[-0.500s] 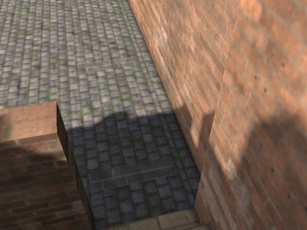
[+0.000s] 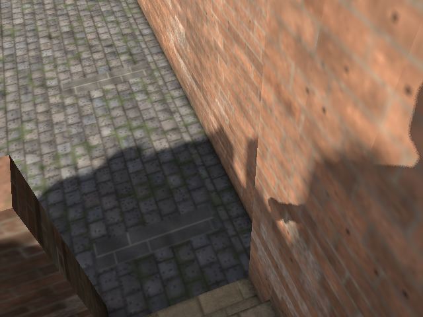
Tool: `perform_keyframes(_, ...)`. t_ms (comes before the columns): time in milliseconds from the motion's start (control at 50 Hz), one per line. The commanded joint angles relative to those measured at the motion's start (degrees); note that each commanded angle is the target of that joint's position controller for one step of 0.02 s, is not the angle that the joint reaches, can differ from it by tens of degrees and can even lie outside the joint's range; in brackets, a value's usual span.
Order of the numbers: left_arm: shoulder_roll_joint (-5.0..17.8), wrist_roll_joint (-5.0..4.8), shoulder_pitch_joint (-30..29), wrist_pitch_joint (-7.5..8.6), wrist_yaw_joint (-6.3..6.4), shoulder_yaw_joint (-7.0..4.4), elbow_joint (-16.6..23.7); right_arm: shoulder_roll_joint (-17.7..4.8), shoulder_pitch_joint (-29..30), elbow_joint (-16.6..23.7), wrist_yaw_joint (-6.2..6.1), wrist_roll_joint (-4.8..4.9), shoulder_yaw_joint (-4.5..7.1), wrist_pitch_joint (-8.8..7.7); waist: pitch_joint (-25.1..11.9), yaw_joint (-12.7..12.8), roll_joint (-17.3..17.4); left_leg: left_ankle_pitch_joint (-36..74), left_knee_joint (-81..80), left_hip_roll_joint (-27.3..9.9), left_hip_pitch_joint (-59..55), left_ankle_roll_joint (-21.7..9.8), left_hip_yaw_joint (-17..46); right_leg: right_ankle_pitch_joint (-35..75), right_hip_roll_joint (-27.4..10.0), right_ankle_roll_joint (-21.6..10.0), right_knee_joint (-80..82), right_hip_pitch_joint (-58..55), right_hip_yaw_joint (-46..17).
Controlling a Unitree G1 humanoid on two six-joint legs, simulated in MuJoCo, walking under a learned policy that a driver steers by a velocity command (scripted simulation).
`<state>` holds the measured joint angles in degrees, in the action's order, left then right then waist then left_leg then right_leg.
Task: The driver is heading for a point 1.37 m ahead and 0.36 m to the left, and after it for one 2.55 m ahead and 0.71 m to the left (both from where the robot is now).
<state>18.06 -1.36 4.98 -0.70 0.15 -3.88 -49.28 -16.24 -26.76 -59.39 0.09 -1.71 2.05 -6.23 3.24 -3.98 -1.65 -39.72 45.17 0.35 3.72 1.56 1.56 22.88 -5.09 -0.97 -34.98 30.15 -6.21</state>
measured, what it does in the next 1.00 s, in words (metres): goes down: right foot 0.21 m lower, then left foot 0.22 m lower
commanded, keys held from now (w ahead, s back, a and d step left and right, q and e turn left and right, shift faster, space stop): w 1.00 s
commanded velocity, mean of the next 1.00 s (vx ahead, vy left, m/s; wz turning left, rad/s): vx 0.45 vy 0.13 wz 0.00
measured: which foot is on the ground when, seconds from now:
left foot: down 0.00-0.10, up 0.12-0.60, down 0.62-1.00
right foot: up 0.00-0.10, down 0.12-0.64, up 0.66-1.00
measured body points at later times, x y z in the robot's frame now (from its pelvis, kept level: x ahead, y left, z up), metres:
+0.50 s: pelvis +0.17 -0.01 -0.23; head +0.20 -0.05 +0.21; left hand +0.05 +0.23 -0.35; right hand +0.38 -0.21 -0.37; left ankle +0.31 +0.17 -0.91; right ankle +0.12 -0.17 -0.89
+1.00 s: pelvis +0.36 +0.10 -0.44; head +0.34 +0.08 +0.01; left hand +0.46 +0.35 -0.57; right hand +0.22 -0.11 -0.60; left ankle +0.24 +0.18 -1.11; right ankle +0.55 -0.01 -1.11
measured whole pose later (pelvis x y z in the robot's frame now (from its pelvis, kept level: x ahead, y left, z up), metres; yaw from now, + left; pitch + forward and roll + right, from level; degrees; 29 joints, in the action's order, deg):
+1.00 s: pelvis +0.36 +0.10 -0.44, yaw +2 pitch -2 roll +3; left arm 10.6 1.5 11.2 1.3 3.4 -3.8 -56.1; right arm -9.8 -32.4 -66.5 -1.8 -1.9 -0.8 -2.2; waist -0.7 -4.6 -1.2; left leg -41.8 55.0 7.2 11.0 -4.8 -2.4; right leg 19.9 -0.7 -1.8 -50.8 41.3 -4.8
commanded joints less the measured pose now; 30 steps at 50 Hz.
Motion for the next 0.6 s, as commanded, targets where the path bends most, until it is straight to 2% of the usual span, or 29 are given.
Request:
perform_keyframes(20,1.7,-1.05,9.4,-0.44,-1.50,-0.86,-2.5,-6.5,12.2,3.7,-0.88,-0.46,1.40,-0.62,1.2,7.3,4.8,3.8,-2.2,-6.3,22.8,-8.0,4.5,19.9,-1.5,0.1,4.6,-23.2,2.6)
perform_keyframes(40,3.1,-0.30,13.7,-0.64,-0.83,-1.20,-3.7,-6.3,9.1,2.5,-1.13,-1.20,1.44,0.57,2.6,7.5,4.4,2.1,2.6,-5.9,20.1,-6.8,4.1,20.9,-2.5,-0.1,8.6,-22.8,3.1)
perform_keyframes(60,3.4,0.23,23.4,0.09,-0.63,-1.80,-7.9,-4.9,9.9,1.3,-0.91,-3.10,1.25,2.50,-0.7,10.9,4.2,4.0,16.6,-4.5,21.2,-5.8,0.3,24.2,-0.8,0.1,5.6,-31.3,6.8)
perform_keyframes(80,4.5,0.67,35.9,0.60,-0.13,-2.60,-11.7,-5.1,10.5,1.7,-0.21,-2.77,1.23,3.37,-4.4,15.9,3.3,9.2,28.3,-2.5,18.2,-4.9,-1.4,21.5,-0.9,0.5,7.2,-36.8,8.3)
perform_keyframes(100,7.2,2.92,37.6,0.20,0.57,-3.37,-13.0,-6.4,10.3,1.8,0.01,-1.12,1.85,4.50,-2.0,17.6,2.3,16.2,44.8,2.1,19.7,-3.8,0.0,9.2,-4.0,-1.3,17.7,-38.5,1.2)
perform_keyframes(120,10.2,6.35,40.5,1.66,0.85,-3.57,-12.3,-5.3,10.9,1.1,-0.31,-0.58,1.47,6.14,1.5,19.0,-5.1,-10.8,67.0,10.0,26.7,-4.5,-1.5,5.3,-6.1,1.2,20.6,-41.3,-1.3)
perform_keyframes(140,14.4,6.45,35.6,3.67,-0.50,-2.08,-10.7,-1.7,-2.0,1.7,0.56,0.24,1.45,6.46,2.7,6.3,-13.7,-14.5,68.7,9.8,39.8,-4.4,5.5,36.8,-7.7,9.0,0.1,-43.7,0.7)
perform_keyframes(160,14.3,1.72,34.9,5.99,-0.71,-2.38,-10.1,0.4,-9.5,-0.4,0.29,-0.81,0.81,8.16,-2.0,1.7,-18.0,-8.5,66.3,6.3,43.2,-5.9,9.0,32.9,-16.5,4.2,-4.5,-41.8,-8.5)
perform_keyframes(180,8.9,-1.14,27.4,8.20,-0.97,-0.73,-6.2,-1.9,-7.5,-0.3,0.26,-2.57,0.14,8.93,-2.3,0.2,-12.3,9.7,53.7,3.9,39.9,-4.9,11.7,14.8,-14.8,1.4,0.4,-32.2,-8.4)
perform_keyframes(200,6.4,-1.08,24.7,9.33,-0.31,0.00,-6.3,-2.2,-0.2,1.3,0.46,-4.07,0.02,9.44,-1.3,1.2,-11.1,18.4,49.7,3.0,39.0,-4.0,13.9,7.5,-15.4,-1.0,2.4,-25.2,-8.3)
perform_keyframes(220,10.3,-1.66,21.3,9.09,2.17,-1.25,-5.6,-0.4,6.6,5.6,0.28,-3.46,-1.11,11.03,-1.7,1.7,-18.2,25.4,43.3,2.1,38.9,-1.4,12.4,-11.4,-22.4,-11.5,9.3,-15.2,-21.1)
perform_keyframes(240,6.3,-1.17,17.8,9.09,3.91,0.34,-7.1,-2.7,14.8,8.6,0.45,-3.02,-0.82,11.79,3.9,2.0,-9.2,33.7,31.5,0.1,35.4,2.1,15.7,-17.5,-19.7,-12.7,11.1,-5.1,-18.3)
perform_keyframes(260,5.7,0.57,20.1,8.75,4.51,1.02,-7.8,-1.2,15.4,9.2,0.52,-1.96,-0.78,12.42,4.0,3.8,-8.1,32.3,30.5,1.4,32.5,3.2,14.6,-14.6,-21.1,-15.1,9.0,-2.4,-18.7)
perform_keyframes(280,5.2,1.12,21.8,8.87,4.49,1.72,-8.1,-1.2,14.0,8.2,0.27,-0.94,-0.61,12.76,2.1,4.2,-8.9,33.3,31.4,2.3,29.0,3.0,12.2,-11.5,-19.9,-14.9,7.1,-1.8,-15.6)
perform_keyframes(320,5.2,0.16,21.8,10.01,3.77,1.39,-7.6,-1.4,14.1,7.9,0.33,-1.76,-0.06,13.20,0.6,4.5,-12.2,34.2,35.9,2.9,28.4,1.5,9.8,-14.5,-18.8,-14.1,6.5,-1.8,-13.4)
perform_keyframes(340,7.4,-0.14,24.1,9.95,3.29,-0.06,-8.3,-3.6,18.1,10.6,0.75,-3.09,1.02,12.90,2.6,5.0,-10.2,43.0,32.2,3.7,36.5,0.5,10.8,-26.0,-15.6,-12.1,2.5,-5.5,-11.7)
perform_keyframes(360,4.2,-0.58,25.1,10.18,3.77,-0.28,-10.6,-5.1,21.5,11.3,1.67,-4.21,1.45,12.73,2.7,6.1,-8.0,51.6,23.4,1.1,42.7,-0.5,16.5,-40.9,-12.5,-8.2,-3.0,-12.0,-11.1)
perform_keyframes(380,2.9,0.11,27.6,9.74,3.83,-0.27,-11.1,-4.2,22.6,11.6,2.11,-2.98,1.25,11.79,1.8,7.7,-8.5,54.0,20.1,1.7,45.4,0.0,15.1,-44.2,-10.7,-7.1,-4.2,-16.3,-11.3)
perform_keyframes(400,3.3,0.40,29.3,9.63,4.11,-0.71,-11.4,-3.2,24.6,12.3,2.19,-2.93,1.33,11.26,2.1,8.9,-8.5,53.9,20.0,2.1,47.3,0.2,15.0,-42.1,-12.0,-8.0,-6.4,-17.5,-13.1)
perform_keyframes(420,1.2,-0.27,29.4,9.16,4.61,-0.48,-11.3,-1.7,25.3,12.7,2.98,-2.68,0.97,11.08,3.8,8.4,-4.5,61.3,13.8,2.2,46.3,0.8,13.5,-47.5,-10.7,-7.9,-9.0,-12.8,-10.4)
perform_keyframes(440,0.0,-0.61,28.1,8.50,5.47,-0.02,-11.3,0.2,26.7,14.4,3.48,-2.63,0.25,10.90,4.5,7.7,-2.9,67.3,8.9,1.5,42.8,0.8,12.6,-51.4,-11.0,-7.8,-10.9,-8.7,-10.2)
perform_keyframes(460,-0.5,-1.00,28.0,8.13,5.86,0.03,-10.7,2.5,28.8,15.3,4.67,-2.12,-0.50,10.35,4.3,8.4,0.4,73.2,1.6,0.5,36.7,0.6,9.4,-56.8,-10.2,-6.7,-10.6,-4.3,-7.4)
perform_keyframes(480,-0.3,-0.97,24.7,7.47,6.50,0.20,-9.7,4.5,29.4,16.1,5.45,-0.86,-1.30,10.09,5.1,7.9,0.2,75.5,-5.6,-1.3,28.1,0.3,6.6,-57.9,-9.3,-6.1,-9.1,1.5,-5.2)
perform_keyframes(500,0.3,-0.97,22.9,7.13,6.87,0.05,-8.7,5.8,28.3,15.9,5.84,0.50,-1.72,10.04,5.3,7.8,-1.0,76.4,-10.4,-2.5,20.3,-0.7,4.8,-57.6,-9.2,-5.5,-7.9,5.9,-3.5)
perform_keyframes(520,-0.5,-0.72,23.6,6.76,7.22,0.35,-8.9,5.6,28.1,15.8,5.61,0.69,-1.68,10.40,4.8,9.0,-2.9,77.9,-8.7,-1.7,12.7,-0.8,2.1,-55.3,-8.9,-5.1,-10.1,10.0,-1.1)
perform_keyframes(540,1.9,0.78,19.6,5.96,7.21,-0.34,-7.9,4.4,23.1,14.6,5.63,1.47,-1.15,10.13,3.2,6.8,-7.8,76.5,-7.5,-3.5,9.8,-2.1,4.1,-56.8,-9.3,-5.2,-14.3,9.2,-1.2)
perform_keyframes(560,2.4,1.30,19.6,5.56,6.77,-0.87,-7.9,3.0,21.3,13.3,5.39,1.19,-0.99,10.30,2.7,7.0,-8.3,71.0,-7.6,-3.0,8.9,-2.9,2.8,-54.1,-9.8,-4.7,-18.1,7.7,0.0)
perform_keyframes(580,2.7,2.28,19.4,3.92,6.26,-1.23,-8.3,1.4,17.0,10.9,4.38,1.50,-0.39,10.26,1.2,5.8,-8.1,67.2,-10.1,-2.9,4.7,-3.3,1.9,-49.8,-8.8,-4.3,-25.5,6.7,1.7)
perform_keyframes(600,3.0,2.79,18.6,2.76,5.56,-1.41,-8.4,-0.1,6.8,7.2,3.58,1.07,0.22,9.91,-2.3,1.5,-4.9,64.7,-14.3,-1.7,-3.9,-3.8,-1.4,-44.9,-6.3,-3.8,-36.5,5.3,5.6)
